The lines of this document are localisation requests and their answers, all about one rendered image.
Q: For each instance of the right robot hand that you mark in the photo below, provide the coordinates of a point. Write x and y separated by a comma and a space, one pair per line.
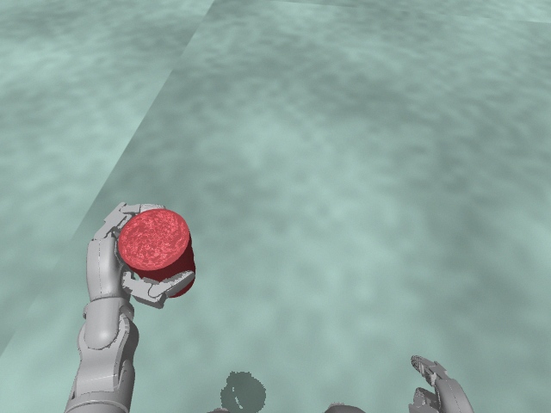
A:
449, 398

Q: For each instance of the left robot arm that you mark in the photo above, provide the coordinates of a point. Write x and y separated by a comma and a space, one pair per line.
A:
106, 343

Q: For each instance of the cup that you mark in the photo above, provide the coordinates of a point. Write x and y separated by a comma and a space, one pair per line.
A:
156, 244

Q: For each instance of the left robot hand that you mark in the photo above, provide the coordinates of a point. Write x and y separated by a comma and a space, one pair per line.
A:
108, 275

